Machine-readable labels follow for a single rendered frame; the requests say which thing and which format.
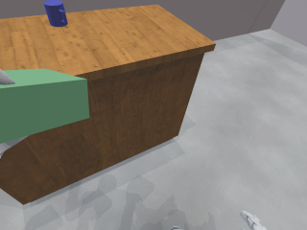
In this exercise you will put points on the robot right hand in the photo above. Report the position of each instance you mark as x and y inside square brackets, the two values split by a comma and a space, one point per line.
[253, 222]

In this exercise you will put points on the robot left hand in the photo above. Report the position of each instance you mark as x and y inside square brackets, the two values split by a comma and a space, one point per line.
[6, 80]

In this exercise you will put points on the sponge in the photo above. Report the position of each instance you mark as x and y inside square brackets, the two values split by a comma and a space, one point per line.
[40, 99]

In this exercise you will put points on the table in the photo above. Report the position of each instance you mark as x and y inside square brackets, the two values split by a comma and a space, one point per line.
[141, 64]

